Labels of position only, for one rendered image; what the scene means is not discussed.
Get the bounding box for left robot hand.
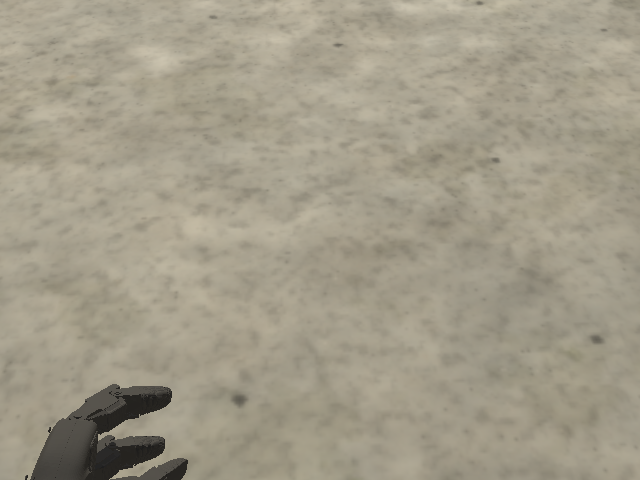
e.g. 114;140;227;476
25;384;188;480

